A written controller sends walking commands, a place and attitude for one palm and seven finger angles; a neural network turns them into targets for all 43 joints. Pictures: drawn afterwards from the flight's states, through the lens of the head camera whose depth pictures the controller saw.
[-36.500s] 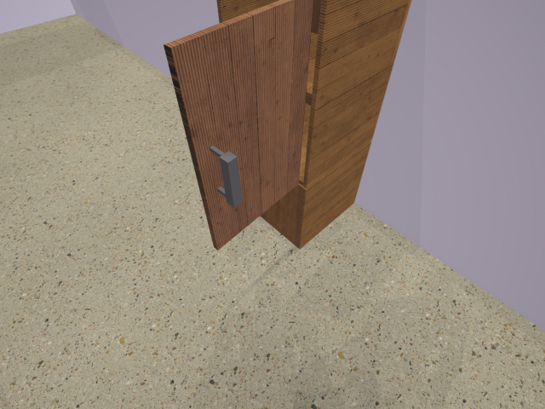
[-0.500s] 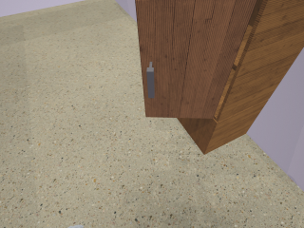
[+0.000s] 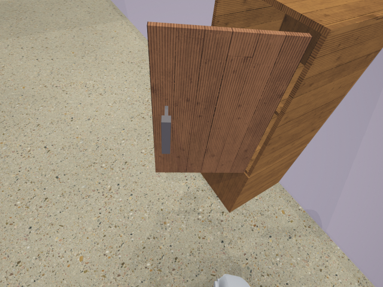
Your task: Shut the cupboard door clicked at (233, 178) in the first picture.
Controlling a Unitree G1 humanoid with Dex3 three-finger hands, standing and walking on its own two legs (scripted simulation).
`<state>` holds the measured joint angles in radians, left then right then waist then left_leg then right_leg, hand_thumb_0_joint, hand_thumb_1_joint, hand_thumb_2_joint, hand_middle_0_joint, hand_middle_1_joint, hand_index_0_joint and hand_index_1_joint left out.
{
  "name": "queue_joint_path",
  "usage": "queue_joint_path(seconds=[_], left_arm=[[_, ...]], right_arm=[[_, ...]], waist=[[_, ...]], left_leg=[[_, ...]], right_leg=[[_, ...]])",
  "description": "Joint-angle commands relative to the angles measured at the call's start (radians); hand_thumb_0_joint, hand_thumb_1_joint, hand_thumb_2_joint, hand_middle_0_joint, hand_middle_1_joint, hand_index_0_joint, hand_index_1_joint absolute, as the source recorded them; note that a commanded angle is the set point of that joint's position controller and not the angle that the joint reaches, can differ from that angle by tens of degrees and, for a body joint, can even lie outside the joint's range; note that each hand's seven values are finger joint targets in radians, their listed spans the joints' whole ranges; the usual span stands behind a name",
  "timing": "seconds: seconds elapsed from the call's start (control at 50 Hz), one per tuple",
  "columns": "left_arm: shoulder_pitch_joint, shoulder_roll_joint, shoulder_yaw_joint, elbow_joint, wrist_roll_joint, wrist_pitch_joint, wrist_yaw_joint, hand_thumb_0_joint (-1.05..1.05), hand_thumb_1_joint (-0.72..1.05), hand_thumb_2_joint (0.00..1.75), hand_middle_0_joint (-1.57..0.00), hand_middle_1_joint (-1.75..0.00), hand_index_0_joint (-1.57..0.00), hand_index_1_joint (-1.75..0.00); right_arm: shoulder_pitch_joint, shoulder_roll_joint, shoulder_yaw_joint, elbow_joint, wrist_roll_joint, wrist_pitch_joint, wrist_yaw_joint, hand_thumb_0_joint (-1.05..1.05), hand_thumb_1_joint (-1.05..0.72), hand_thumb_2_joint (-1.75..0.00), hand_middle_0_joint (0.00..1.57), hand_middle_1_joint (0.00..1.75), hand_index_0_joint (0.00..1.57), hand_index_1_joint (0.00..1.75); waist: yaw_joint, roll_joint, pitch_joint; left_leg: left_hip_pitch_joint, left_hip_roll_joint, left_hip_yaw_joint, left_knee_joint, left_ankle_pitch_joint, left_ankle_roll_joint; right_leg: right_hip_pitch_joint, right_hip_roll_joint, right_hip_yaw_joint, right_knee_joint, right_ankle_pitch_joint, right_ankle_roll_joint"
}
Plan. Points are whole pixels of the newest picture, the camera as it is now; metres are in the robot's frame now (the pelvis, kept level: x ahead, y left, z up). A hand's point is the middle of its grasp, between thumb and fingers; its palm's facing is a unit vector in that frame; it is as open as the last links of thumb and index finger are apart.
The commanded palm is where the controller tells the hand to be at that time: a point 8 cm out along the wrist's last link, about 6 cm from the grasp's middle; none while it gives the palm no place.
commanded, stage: take the last steps up to it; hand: left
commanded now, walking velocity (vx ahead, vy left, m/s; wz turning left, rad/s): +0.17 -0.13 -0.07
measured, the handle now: (166, 130) +0.55 +0.10 -0.06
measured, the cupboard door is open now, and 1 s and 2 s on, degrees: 61 61 61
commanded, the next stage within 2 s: come to a stop and stand still in 0.06 s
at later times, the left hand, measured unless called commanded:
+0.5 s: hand (150, 261) +0.20 +0.10 -0.16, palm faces +0.00 -0.97 -0.24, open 7.3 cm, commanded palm none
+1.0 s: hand out of the picture +0.06 +0.19 -0.18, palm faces +0.03 -0.97 -0.22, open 7.4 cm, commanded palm none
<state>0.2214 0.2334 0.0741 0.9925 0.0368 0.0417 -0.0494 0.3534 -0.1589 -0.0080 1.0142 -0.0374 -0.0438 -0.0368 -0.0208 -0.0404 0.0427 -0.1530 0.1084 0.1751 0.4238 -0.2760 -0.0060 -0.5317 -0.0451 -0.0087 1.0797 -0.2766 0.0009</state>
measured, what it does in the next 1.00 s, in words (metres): steps on the spot: right foot, then left foot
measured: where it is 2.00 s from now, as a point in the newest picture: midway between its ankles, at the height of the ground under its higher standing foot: outside the picture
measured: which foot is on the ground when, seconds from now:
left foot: down 0.00-0.22, up 0.24-0.70, down 0.72-1.00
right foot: up 0.00-0.18, down 0.20-0.72, up 0.74-1.00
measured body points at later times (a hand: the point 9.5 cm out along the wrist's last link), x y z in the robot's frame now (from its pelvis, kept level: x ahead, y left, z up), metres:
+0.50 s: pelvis +0.10 -0.08 -0.01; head +0.14 -0.10 +0.44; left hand +0.20 +0.15 -0.14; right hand +0.16 -0.33 -0.17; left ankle +0.07 +0.05 -0.66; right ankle +0.15 -0.18 -0.75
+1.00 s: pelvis +0.05 -0.01 -0.01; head +0.08 +0.00 +0.44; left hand +0.06 +0.24 -0.17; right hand +0.09 -0.24 -0.16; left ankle +0.05 +0.09 -0.75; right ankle +0.00 -0.13 -0.74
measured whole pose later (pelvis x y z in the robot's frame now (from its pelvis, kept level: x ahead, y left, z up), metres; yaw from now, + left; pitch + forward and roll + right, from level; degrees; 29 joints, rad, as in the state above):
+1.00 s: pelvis +0.05 -0.01 -0.01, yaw -2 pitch +0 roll +1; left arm 0.28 0.21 0.04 1.05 0.02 0.05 0.02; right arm 0.23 -0.15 0.00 1.03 -0.01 0.02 -0.04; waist 0.03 -0.04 0.04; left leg -0.22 -0.03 0.05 0.45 -0.24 0.04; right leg -0.20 -0.01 0.02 0.59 -0.33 0.01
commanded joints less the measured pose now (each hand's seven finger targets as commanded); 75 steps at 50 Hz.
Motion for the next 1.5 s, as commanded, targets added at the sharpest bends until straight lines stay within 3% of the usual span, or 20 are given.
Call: queue_joint_path(seconds=[0.0, 0.08, 0.14, 0.16, 0.18, 0.2, 0.24, 0.3, 0.5, 0.6, 0.66, 0.7, 0.72, 0.74, 0.8, 0.92, 1.02, 1.06, 1.28, 1.48], left_arm=[[-0.066, -0.006, -0.011, -0.075, -0.008, -0.021, 0.004, 0.0, 0.9, 0.9, -0.2, -0.3, -0.2, -0.3], [-0.107, 0.009, -0.014, -0.084, -0.009, -0.029, 0.007, 0.0, 0.9, 0.9, -0.2, -0.3, -0.2, -0.3], [0.034, 0.034, -0.002, -0.035, -0.01, -0.042, 0.012, 0.0, 0.9, 0.9, -0.2, -0.3, -0.2, -0.3], [0.141, 0.074, 0.007, -0.003, -0.007, -0.057, 0.021, 0.0, 0.9, 0.9, -0.2, -0.3, -0.2, -0.3], [0.224, 0.165, 0.023, 0.025, 0.001, -0.071, 0.042, 0.0, 0.9, 0.9, -0.2, -0.3, -0.2, -0.3], [0.23, 0.197, 0.019, 0.034, -0.017, -0.077, 0.052, 0.0, 0.9, 0.9, -0.2, -0.3, -0.2, -0.3], [0.068, 0.146, -0.004, 0.004, -0.014, -0.075, 0.072, 0.0, 0.9, 0.9, -0.2, -0.3, -0.2, -0.3], [-0.002, 0.113, -0.007, -0.024, -0.016, -0.056, 0.092, 0.0, 0.9, 0.9, -0.2, -0.3, -0.2, -0.3], [-0.042, 0.119, 0.011, -0.073, -0.006, -0.043, 0.103, 0.0, 0.9, 0.9, -0.2, -0.3, -0.2, -0.3], [-0.041, 0.147, 0.02, -0.091, 0.01, -0.031, 0.09, 0.0, 0.9, 0.9, -0.2, -0.3, -0.2, -0.3], [-0.038, 0.136, 0.017, -0.078, -0.005, -0.019, 0.082, 0.0, 0.9, 0.9, -0.2, -0.3, -0.2, -0.3], [-0.009, 0.039, -0.006, -0.099, -0.022, -0.002, 0.076, 0.0, 0.9, 0.9, -0.2, -0.3, -0.2, -0.3], [-0.043, 0.052, -0.007, -0.098, -0.018, 0.007, 0.08, 0.0, 0.9, 0.9, -0.2, -0.3, -0.2, -0.3], [-0.026, 0.05, -0.001, -0.097, -0.021, 0.007, 0.073, 0.0, 0.9, 0.9, -0.2, -0.3, -0.2, -0.3], [0.018, 0.068, -0.001, -0.043, -0.015, 0.014, 0.073, 0.0, 0.9, 0.9, -0.2, -0.3, -0.2, -0.3], [0.046, 0.028, -0.031, -0.006, -0.025, -0.01, 0.074, 0.0, 0.9, 0.9, -0.2, -0.3, -0.2, -0.3], [0.089, 0.07, -0.045, 0.055, -0.025, -0.045, 0.087, 0.0, 0.9, 0.9, -0.2, -0.3, -0.2, -0.3], [0.097, 0.044, -0.047, 0.071, -0.026, -0.052, 0.091, 0.0, 0.9, 0.9, -0.2, -0.3, -0.2, -0.3], [0.115, 0.012, -0.06, 0.101, -0.025, -0.037, 0.091, 0.0, 0.9, 0.9, -0.2, -0.3, -0.2, -0.3], [0.136, -0.01, -0.056, 0.105, -0.025, -0.041, 0.087, 0.0, 0.9, 0.9, -0.2, -0.3, -0.2, -0.3]], right_arm=[[0.088, -0.194, -0.057, -0.008, 0.0, -0.014, -0.005, 0.0, -0.9, -0.9, 0.2, 0.3, 0.2, 0.3], [0.073, -0.19, -0.067, 0.007, -0.002, 0.0, 0.002, 0.0, -0.9, -0.9, 0.2, 0.3, 0.2, 0.3], [0.033, -0.213, -0.075, 0.009, 0.006, 0.012, 0.005, 0.0, -0.9, -0.9, 0.2, 0.3, 0.2, 0.3], [0.024, -0.192, -0.069, 0.01, 0.016, 0.012, 0.011, 0.0, -0.9, -0.9, 0.2, 0.3, 0.2, 0.3], [0.054, -0.112, -0.054, 0.004, 0.026, 0.016, 0.019, 0.0, -0.9, -0.9, 0.2, 0.3, 0.2, 0.3], [0.083, -0.073, -0.041, -0.01, 0.039, 0.034, 0.01, 0.0, -0.9, -0.9, 0.2, 0.3, 0.2, 0.3], [0.098, -0.056, -0.038, 0.015, 0.045, 0.059, 0.006, 0.0, -0.9, -0.9, 0.2, 0.3, 0.2, 0.3], [0.027, -0.088, -0.047, 0.026, 0.044, 0.083, 0.002, 0.0, -0.9, -0.9, 0.2, 0.3, 0.2, 0.3], [-0.108, -0.114, -0.069, -0.062, 0.022, 0.121, 0.03, 0.0, -0.9, -0.9, 0.2, 0.3, 0.2, 0.3], [-0.128, -0.106, -0.061, -0.086, 0.027, 0.094, 0.037, 0.0, -0.9, -0.9, 0.2, 0.3, 0.2, 0.3], [-0.031, -0.116, -0.054, -0.055, 0.029, 0.073, 0.033, 0.0, -0.9, -0.9, 0.2, 0.3, 0.2, 0.3], [-0.084, -0.247, -0.072, -0.093, 0.014, 0.063, 0.027, 0.0, -0.9, -0.9, 0.2, 0.3, 0.2, 0.3], [-0.162, -0.256, -0.063, -0.118, 0.006, 0.071, 0.018, 0.0, -0.9, -0.9, 0.2, 0.3, 0.2, 0.3], [-0.219, -0.233, -0.051, -0.132, 0.001, 0.067, 0.004, 0.0, -0.9, -0.9, 0.2, 0.3, 0.2, 0.3], [-0.205, -0.18, -0.03, -0.104, 0.01, 0.051, -0.008, 0.0, -0.9, -0.9, 0.2, 0.3, 0.2, 0.3], [-0.109, -0.17, -0.033, -0.033, 0.022, 0.039, -0.01, 0.0, -0.9, -0.9, 0.2, 0.3, 0.2, 0.3], [-0.081, -0.105, -0.021, 0.004, 0.045, 0.031, 0.004, 0.0, -0.9, -0.9, 0.2, 0.3, 0.2, 0.3], [-0.058, -0.112, -0.02, 0.034, 0.033, 0.028, 0.003, 0.0, -0.9, -0.9, 0.2, 0.3, 0.2, 0.3], [-0.034, -0.086, -0.009, 0.108, 0.03, 0.05, 0.007, 0.0, -0.9, -0.9, 0.2, 0.3, 0.2, 0.3], [0.02, -0.072, -0.014, 0.11, 0.027, 0.046, 0.002, 0.0, -0.9, -0.9, 0.2, 0.3, 0.2, 0.3]], waist=[[-0.021, 0.176, 0.013], [-0.03, 0.231, 0.058], [0.045, 0.195, -0.022], [0.097, 0.112, -0.075], [0.122, -0.137, -0.146], [0.086, -0.221, -0.218], [0.028, -0.174, -0.161], [0.027, -0.106, -0.132], [0.025, -0.119, -0.12], [0.034, -0.171, -0.096], [-0.009, -0.123, -0.125], [0.006, 0.327, -0.048], [0.009, 0.3, 0.008], [0.049, 0.208, 0.038], [0.055, 0.266, 0.015], [0.035, 0.156, -0.058], [0.009, 0.0, -0.058], [0.009, -0.062, -0.106], [0.019, 0.031, 0.131], [0.015, 0.012, 0.071]], left_leg=[[0.093, 0.216, -0.07, -0.16, 0.461, 0.1], [0.036, 0.222, -0.054, -0.118, 0.425, 0.097], [-0.001, 0.194, -0.025, 0.023, 0.425, 0.062], [-0.062, 0.128, 0.009, 0.179, 0.39, 0.027], [-0.246, 0.004, 0.05, 0.42, 0.048, -0.014], [-0.217, -0.059, -0.056, 0.589, -0.379, -0.026], [-0.197, -0.023, -0.157, 0.637, -0.331, -0.018], [-0.233, -0.04, -0.19, 0.691, -0.275, -0.033], [-0.294, -0.085, -0.217, 0.673, -0.136, -0.06], [-0.174, -0.091, -0.161, 0.367, -0.167, -0.036], [0.05, -0.1, -0.136, 0.0, 0.036, -0.024], [-0.06, 0.196, -0.47, -0.203, 0.069, 0.073], [-0.245, 0.236, -0.476, -0.238, 0.082, 0.139], [-0.296, 0.2, -0.378, -0.227, 0.13, 0.155], [-0.163, 0.111, -0.293, -0.148, 0.395, 0.123], [0.022, 0.123, -0.326, -0.1, 0.473, 0.159], [-0.004, -0.029, -0.23, -0.042, 0.215, 0.024], [0.055, -0.017, -0.224, -0.029, 0.385, 0.026], [-0.041, -0.031, -0.219, -0.142, -0.003, 0.019], [-0.048, -0.027, -0.231, -0.138, -0.028, 0.024]], right_leg=[[-0.07, -0.029, -0.039, -0.189, 0.083, 0.012], [0.052, -0.006, -0.093, -0.395, 0.077, -0.008], [0.303, 0.036, -0.121, -0.532, 0.151, -0.027], [0.463, 0.019, -0.081, -0.602, 0.235, -0.033], [0.644, -0.186, 0.146, -0.646, 0.515, -0.082], [0.585, -0.354, 0.276, -0.705, 0.814, -0.154], [0.453, -0.318, 0.201, -0.705, 0.883, -0.172], [0.41, -0.306, 0.146, -0.676, 0.956, -0.182], [0.322, -0.309, 0.11, -0.753, 0.574, -0.199], [0.283, -0.274, 0.139, -0.774, 0.261, -0.187], [0.201, -0.199, 0.106, -0.677, 0.07, -0.093], [0.081, -0.001, -0.048, -0.436, -0.197, 0.021], [0.163, 0.013, 0.022, -0.324, -0.234, 0.013], [0.21, 0.001, 0.03, -0.269, -0.183, 0.007], [0.171, 0.036, 0.066, -0.169, -0.136, 0.008], [0.274, 0.028, 0.02, -0.476, -0.106, 0.014], [0.377, -0.115, 0.154, -0.739, 0.277, -0.06], [0.402, -0.062, 0.12, -0.689, 0.385, -0.048], [0.272, -0.04, 0.126, -0.825, -0.054, -0.034], [0.282, -0.03, 0.121, -0.813, -0.074, -0.034]])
